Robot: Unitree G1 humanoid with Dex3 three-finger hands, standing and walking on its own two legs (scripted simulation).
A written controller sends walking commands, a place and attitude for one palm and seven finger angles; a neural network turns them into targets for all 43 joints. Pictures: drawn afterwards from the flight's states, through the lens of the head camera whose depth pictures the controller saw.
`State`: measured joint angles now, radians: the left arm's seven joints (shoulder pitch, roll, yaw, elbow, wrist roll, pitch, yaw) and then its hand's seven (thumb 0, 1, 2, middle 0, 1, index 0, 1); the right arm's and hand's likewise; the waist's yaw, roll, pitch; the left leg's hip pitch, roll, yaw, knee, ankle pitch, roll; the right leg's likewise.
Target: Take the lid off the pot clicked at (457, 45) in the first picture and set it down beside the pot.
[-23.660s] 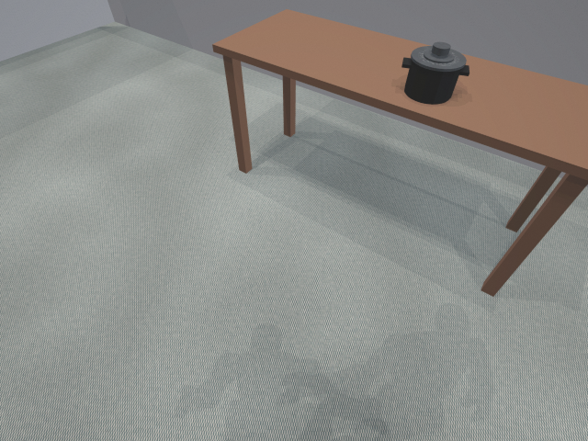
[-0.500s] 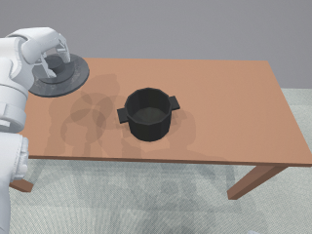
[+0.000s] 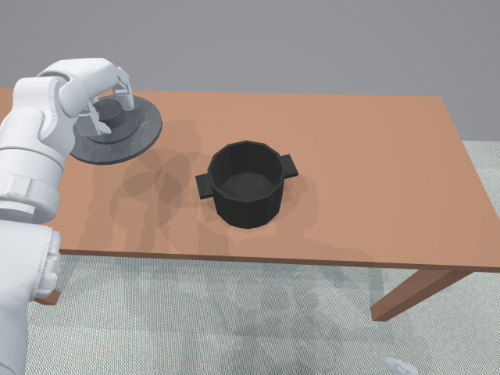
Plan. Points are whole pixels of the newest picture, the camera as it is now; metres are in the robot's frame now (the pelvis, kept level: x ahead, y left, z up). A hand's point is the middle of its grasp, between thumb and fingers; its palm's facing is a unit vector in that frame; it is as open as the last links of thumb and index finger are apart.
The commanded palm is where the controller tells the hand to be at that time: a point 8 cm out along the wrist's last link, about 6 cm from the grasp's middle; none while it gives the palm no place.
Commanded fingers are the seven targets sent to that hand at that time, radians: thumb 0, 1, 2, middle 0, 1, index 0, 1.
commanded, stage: lower the lid onto the table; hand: left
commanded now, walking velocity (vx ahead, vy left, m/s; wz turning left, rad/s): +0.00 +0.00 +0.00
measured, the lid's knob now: (107, 114) +0.50 +0.23 +0.13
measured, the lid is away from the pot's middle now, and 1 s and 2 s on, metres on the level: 0.23 0.23 0.23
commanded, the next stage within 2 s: none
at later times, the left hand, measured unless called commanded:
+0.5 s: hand (106, 132) +0.47 +0.23 +0.12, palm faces -0.37 +0.00 -0.93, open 8.1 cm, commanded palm +0.46 +0.23 +0.19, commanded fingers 0.00 0.61 1.03 -0.80 -1.02 -0.79 -1.00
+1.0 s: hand (108, 150) +0.46 +0.23 +0.09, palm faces -0.42 -0.01 -0.91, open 8.1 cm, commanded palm +0.47 +0.23 +0.16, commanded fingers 0.00 0.61 1.03 -0.80 -1.02 -0.79 -1.00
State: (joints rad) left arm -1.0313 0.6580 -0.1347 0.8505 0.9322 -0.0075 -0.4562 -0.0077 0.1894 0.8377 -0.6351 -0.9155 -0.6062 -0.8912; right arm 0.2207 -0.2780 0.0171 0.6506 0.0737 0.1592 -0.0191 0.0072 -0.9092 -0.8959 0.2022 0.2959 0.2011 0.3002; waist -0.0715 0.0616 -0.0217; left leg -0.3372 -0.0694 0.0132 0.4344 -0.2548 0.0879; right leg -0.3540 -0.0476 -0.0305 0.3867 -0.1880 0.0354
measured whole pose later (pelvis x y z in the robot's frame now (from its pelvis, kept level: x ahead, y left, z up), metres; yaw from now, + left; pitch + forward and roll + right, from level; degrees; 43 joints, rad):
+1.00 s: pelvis +0.00 -0.01 +0.00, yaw -1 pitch +11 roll -2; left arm -0.92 0.67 -0.10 0.95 0.94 -0.14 -0.35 -0.01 0.19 0.84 -0.63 -0.92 -0.60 -0.89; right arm 0.26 -0.29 0.00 0.69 0.07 0.17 -0.07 0.01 -0.91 -0.90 0.20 0.30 0.20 0.30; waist -0.08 0.05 -0.03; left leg -0.39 -0.04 0.02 0.49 -0.28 0.08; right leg -0.41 -0.02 -0.02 0.42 -0.19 0.03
